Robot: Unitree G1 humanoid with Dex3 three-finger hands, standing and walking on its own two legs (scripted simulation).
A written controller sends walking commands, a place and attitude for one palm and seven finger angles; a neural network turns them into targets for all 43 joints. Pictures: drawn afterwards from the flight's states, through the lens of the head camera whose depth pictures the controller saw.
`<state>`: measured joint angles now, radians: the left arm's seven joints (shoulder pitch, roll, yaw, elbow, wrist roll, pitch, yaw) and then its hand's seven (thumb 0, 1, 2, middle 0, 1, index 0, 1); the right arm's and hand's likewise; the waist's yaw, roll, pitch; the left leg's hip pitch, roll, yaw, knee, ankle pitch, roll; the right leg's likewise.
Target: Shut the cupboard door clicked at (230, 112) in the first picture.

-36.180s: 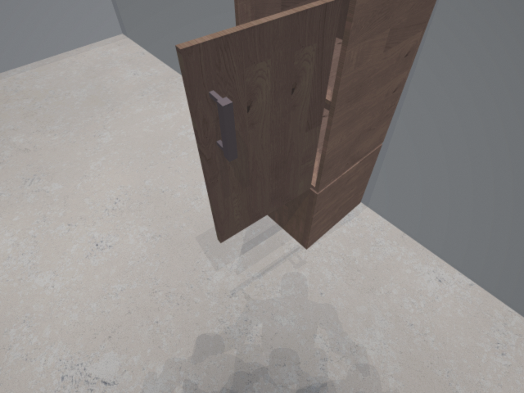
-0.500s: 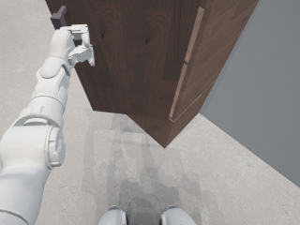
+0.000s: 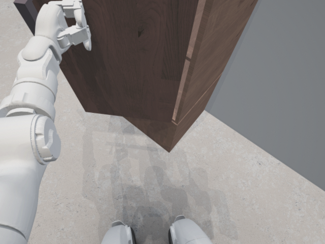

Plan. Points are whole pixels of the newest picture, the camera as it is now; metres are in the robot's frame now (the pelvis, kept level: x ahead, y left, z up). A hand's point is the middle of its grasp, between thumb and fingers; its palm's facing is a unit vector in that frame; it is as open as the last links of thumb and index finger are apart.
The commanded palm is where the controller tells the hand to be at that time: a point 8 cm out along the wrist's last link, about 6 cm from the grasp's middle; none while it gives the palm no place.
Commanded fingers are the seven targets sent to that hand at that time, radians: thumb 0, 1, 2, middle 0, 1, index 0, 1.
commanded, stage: push the door shut along its arc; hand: left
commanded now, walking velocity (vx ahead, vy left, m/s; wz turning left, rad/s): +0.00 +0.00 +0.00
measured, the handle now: (43, 25) +0.60 +0.17 +0.14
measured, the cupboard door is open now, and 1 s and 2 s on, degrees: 32 20 20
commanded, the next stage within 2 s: pull the fist back off the door in 0.36 s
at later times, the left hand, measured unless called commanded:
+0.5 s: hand (94, 24) +0.58 +0.06 +0.16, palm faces -0.31 -0.95 +0.01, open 3.3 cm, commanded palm +0.61 +0.08 +0.14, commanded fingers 0.00 0.90 0.90 -1.30 -1.50 -1.30 -1.50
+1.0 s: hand (105, 23) +0.58 +0.04 +0.15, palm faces +0.11 -0.99 -0.01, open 3.1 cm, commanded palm +0.54 +0.08 +0.14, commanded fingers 0.00 0.90 0.90 -1.30 -1.50 -1.30 -1.50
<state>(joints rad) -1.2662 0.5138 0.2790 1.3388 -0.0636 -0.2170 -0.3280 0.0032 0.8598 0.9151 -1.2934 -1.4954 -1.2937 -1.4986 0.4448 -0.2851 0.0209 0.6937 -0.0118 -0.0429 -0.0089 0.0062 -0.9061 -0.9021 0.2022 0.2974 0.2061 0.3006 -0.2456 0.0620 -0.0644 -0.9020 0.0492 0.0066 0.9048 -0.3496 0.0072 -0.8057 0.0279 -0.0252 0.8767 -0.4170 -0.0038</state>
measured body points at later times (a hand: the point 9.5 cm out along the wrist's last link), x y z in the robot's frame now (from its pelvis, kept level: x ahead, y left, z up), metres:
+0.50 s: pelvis -0.01 +0.00 -0.02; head +0.15 +0.01 +0.40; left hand +0.59 +0.11 +0.16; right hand -0.07 -0.27 -0.12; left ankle +0.04 +0.12 -0.69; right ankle -0.01 -0.12 -0.69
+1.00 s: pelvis +0.02 -0.01 +0.01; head +0.14 -0.02 +0.44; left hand +0.57 +0.09 +0.15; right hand -0.08 -0.24 -0.10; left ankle +0.04 +0.12 -0.69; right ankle -0.01 -0.12 -0.69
